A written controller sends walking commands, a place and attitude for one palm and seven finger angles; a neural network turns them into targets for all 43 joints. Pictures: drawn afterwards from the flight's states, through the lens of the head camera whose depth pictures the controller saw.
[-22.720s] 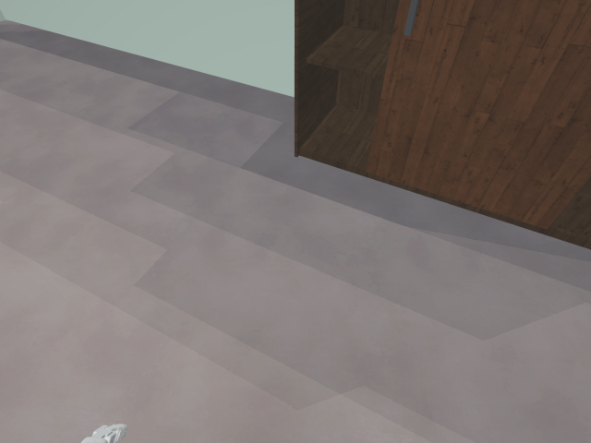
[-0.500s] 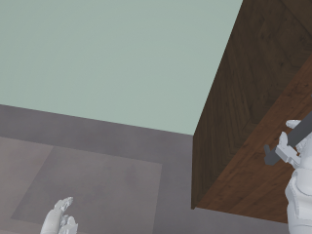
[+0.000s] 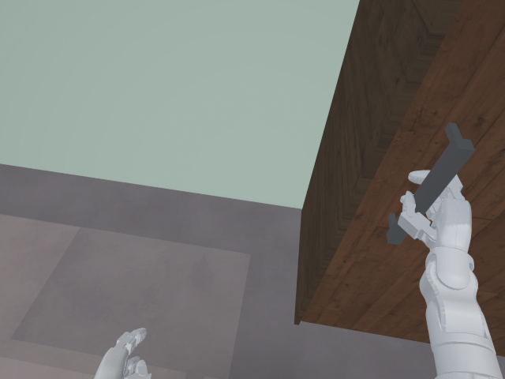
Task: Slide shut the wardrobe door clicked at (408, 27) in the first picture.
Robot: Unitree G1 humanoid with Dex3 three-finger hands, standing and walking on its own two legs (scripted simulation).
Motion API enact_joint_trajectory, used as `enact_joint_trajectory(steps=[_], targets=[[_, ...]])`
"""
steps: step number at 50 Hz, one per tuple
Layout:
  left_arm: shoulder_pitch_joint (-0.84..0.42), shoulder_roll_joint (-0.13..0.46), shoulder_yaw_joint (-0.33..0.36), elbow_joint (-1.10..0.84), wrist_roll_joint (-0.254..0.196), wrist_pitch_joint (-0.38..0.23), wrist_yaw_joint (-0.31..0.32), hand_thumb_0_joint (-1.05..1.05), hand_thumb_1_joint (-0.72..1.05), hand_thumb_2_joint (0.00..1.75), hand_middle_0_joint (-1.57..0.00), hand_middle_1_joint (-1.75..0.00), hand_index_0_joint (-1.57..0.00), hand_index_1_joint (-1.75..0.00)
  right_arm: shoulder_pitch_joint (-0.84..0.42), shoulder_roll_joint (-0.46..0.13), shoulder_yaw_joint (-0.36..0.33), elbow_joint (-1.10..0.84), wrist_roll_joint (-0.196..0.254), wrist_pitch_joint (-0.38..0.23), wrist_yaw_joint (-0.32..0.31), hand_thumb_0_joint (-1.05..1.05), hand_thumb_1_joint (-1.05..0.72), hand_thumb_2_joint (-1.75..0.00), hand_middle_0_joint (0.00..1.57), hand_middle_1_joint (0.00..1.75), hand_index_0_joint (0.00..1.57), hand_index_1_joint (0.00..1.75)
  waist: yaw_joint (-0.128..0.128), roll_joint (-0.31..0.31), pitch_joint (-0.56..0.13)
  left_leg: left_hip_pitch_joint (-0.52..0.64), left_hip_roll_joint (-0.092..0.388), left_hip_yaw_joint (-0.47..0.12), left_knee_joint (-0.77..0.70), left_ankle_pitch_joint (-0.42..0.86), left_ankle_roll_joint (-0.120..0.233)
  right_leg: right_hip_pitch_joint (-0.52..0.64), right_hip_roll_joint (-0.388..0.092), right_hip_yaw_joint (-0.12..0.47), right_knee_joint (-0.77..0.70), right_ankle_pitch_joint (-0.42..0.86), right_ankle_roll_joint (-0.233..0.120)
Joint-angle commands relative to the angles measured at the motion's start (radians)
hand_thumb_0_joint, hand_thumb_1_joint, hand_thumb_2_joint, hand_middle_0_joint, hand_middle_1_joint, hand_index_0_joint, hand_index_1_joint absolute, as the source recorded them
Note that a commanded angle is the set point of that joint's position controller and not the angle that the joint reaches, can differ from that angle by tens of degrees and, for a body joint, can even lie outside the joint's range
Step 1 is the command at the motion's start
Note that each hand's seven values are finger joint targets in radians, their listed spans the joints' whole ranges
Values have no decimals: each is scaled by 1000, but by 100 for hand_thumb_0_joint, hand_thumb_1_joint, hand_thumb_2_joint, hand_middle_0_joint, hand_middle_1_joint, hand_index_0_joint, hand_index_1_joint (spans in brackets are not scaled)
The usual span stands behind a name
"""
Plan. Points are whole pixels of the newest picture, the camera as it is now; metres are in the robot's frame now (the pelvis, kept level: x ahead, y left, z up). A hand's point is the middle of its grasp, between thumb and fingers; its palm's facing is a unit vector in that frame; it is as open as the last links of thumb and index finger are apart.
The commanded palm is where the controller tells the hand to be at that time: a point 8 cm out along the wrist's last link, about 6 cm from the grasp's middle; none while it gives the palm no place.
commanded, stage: stop walking and hold the door there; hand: right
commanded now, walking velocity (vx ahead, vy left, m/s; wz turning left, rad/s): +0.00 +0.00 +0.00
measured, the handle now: (419, 190) +0.39 -0.26 +0.10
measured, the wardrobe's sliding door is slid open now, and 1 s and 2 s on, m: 0.00 0.00 0.00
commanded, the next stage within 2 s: loosen the grip on the handle in 1.04 s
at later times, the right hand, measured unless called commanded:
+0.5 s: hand (410, 217) +0.34 -0.23 +0.10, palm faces +0.20 +0.97 -0.11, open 5.9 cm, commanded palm +0.31 -0.24 +0.09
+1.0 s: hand (413, 219) +0.34 -0.23 +0.10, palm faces +0.06 +0.99 -0.08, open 6.1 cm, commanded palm +0.32 -0.25 +0.09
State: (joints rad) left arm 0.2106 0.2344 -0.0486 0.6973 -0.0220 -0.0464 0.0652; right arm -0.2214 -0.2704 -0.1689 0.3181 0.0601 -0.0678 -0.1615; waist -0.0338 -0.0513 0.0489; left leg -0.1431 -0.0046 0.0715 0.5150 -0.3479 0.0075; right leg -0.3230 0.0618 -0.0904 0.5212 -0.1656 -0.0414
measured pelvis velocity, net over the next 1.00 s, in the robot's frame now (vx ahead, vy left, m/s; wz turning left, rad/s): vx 0.00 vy -0.13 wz -0.01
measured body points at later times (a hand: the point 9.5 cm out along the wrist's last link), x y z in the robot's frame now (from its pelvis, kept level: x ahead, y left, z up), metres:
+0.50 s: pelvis +0.00 -0.07 +0.00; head -0.01 -0.07 +0.45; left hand +0.16 +0.16 -0.10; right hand +0.32 -0.28 +0.11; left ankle -0.01 +0.08 -0.72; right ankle +0.06 -0.04 -0.73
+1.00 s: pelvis +0.00 -0.13 +0.00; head +0.03 -0.11 +0.45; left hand +0.16 +0.05 -0.12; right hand +0.33 -0.29 +0.10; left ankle +0.00 -0.02 -0.73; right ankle +0.02 -0.22 -0.73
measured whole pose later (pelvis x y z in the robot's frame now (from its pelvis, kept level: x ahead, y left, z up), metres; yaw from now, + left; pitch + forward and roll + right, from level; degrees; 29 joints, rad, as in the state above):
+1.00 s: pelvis +0.00 -0.13 +0.00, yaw +0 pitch -1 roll +0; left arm 0.18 0.15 -0.10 0.70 0.00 -0.07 0.03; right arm -0.21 -0.10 0.10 0.20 0.07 -0.11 -0.14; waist -0.06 -0.04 0.08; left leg -0.22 -0.01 0.01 0.51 -0.28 0.02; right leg -0.26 0.07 0.03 0.51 -0.24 -0.04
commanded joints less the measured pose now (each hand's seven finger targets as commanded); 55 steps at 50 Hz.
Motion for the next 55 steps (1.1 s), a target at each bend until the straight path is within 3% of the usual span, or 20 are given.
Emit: enact_joint_trajectory(steps=[1,4,7,16,20,22,24,26,27,28,29,30,31,32,33,34,36,40,50,55], targets=[[-86,137,50,-158,6,-48,22,0,90,90,-20,-30,-20,-30,-268,-53,114,-269,-6,-77,45,0,-90,-90,45,140,45,140,70,-173,-320,-213,0,-102,284,-178,5,395,-340,482,-299,212,0],[-128,122,46,-159,17,-51,28,0,90,90,-20,-30,-20,-30,-293,-21,145,-282,-1,-80,35,0,-90,-90,45,140,45,140,40,-12,-236,-175,9,-112,303,-140,15,314,-313,394,-420,-4,125],[-97,121,50,-148,18,-52,28,0,90,90,-20,-30,-20,-30,-304,41,209,-216,-20,-65,41,0,-90,-90,45,140,45,140,41,-61,-211,-76,-9,-44,166,-75,9,253,-240,214,-478,-171,153],[-92,122,60,-166,28,-63,20,0,90,90,-20,-30,-20,-30,-295,40,229,-228,-29,-80,59,0,-90,-90,45,140,45,140,24,-26,-266,2,15,-38,-167,52,46,317,-159,123,-308,159,231],[-84,111,62,-142,10,-51,13,0,90,90,-20,-30,-20,-30,-325,115,301,-221,-27,-83,73,0,-90,-90,45,140,45,140,58,220,-268,-274,166,-175,-132,85,97,401,-173,235,-12,47,97],[-87,126,62,-145,4,-45,19,0,90,90,-20,-30,-20,-30,-407,162,352,-238,-23,-79,80,0,-90,-90,45,140,45,140,69,38,-256,-274,38,-90,28,-30,22,352,-246,346,-247,-59,82],[-127,127,60,-167,19,-44,23,0,90,90,-20,-30,-20,-30,-401,125,321,-253,-4,-77,65,0,-90,-90,45,140,45,140,28,-153,-268,-178,-19,-57,198,-193,23,284,-251,379,-456,44,236],[-134,129,94,-185,36,-52,3,0,90,90,-20,-30,-20,-30,-332,82,238,-261,7,-74,51,0,-90,-90,45,140,45,140,-25,-148,-302,93,-62,85,-5,-210,55,216,-116,96,-325,530,506],[-94,134,113,-167,20,-45,-15,0,90,90,-20,-30,-20,-30,-280,55,213,-236,-10,-86,51,0,-90,-90,45,140,45,140,-63,119,-316,139,103,-1,-281,-55,159,185,65,-97,255,586,553],[-88,177,112,-146,-29,-32,-26,0,90,90,-20,-30,-20,-30,-328,97,267,-251,-39,-117,69,0,-90,-90,45,140,45,140,-34,625,-208,-293,467,-454,-256,280,304,170,-37,335,926,-257,198],[-99,123,94,-137,-12,-21,-15,0,90,90,-20,-30,-20,-30,-352,120,248,-169,-12,-89,87,0,-90,-90,45,140,45,140,13,454,-126,-268,451,-395,-127,470,292,-46,-43,407,958,-444,-164],[-121,13,40,-160,15,-32,-22,0,90,90,-20,-30,-20,-30,-465,242,402,-308,-17,-82,116,0,-90,-90,45,140,45,140,65,257,-135,-240,387,-244,-72,371,166,-34,-114,412,633,-389,-25],[-85,60,50,-111,21,-10,-16,0,90,90,-20,-30,-20,-30,-481,84,237,-274,-30,-104,96,0,-90,-90,45,140,45,140,63,150,-177,-218,312,-179,52,268,111,16,-159,309,265,-378,43],[-96,55,46,-103,8,4,1,0,90,90,-20,-30,-20,-30,-468,168,334,-290,-36,-119,103,0,-90,-90,45,140,45,140,84,-25,-197,-205,180,-77,154,187,56,141,-67,148,-22,-149,50],[-129,83,46,-143,9,-14,-1,0,90,90,-20,-30,-20,-30,-488,202,381,-386,-25,-141,108,0,-90,-90,45,140,45,140,81,-312,-246,-285,53,-14,300,38,2,262,-149,254,-152,97,25],[-136,99,58,-176,1,-23,-4,0,90,90,-20,-30,-20,-30,-479,183,382,-422,-20,-147,97,0,-90,-90,45,140,45,140,59,-377,-285,-323,10,-46,468,-185,-16,273,-332,506,-217,126,-80],[-146,41,36,-177,10,-50,-15,0,90,90,-20,-30,-20,-30,-435,333,515,-420,-4,-140,121,0,-90,-90,45,140,45,140,82,-51,-235,-332,-11,-105,502,-191,-24,215,-351,619,-267,49,-137],[-126,67,36,-138,24,-78,-23,0,90,90,-20,-30,-20,-30,-410,189,400,-469,-35,-139,91,0,-90,-90,45,140,45,140,55,-55,-290,-242,32,-100,300,-103,-13,339,-317,404,-140,526,-107],[-107,67,25,-154,11,-73,-2,0,90,90,-20,-30,-20,-30,-340,212,431,-390,-36,-130,95,0,-90,-90,45,140,45,140,56,132,-386,75,118,-155,-39,471,24,241,-191,216,-47,379,0],[-118,74,29,-154,13,-58,6,0,90,90,-20,-30,-20,-30,-349,231,444,-310,-35,-132,90,0,-90,-90,45,140,45,140,54,27,-330,-30,73,-109,-41,269,4,270,-211,253,-122,329,-13]])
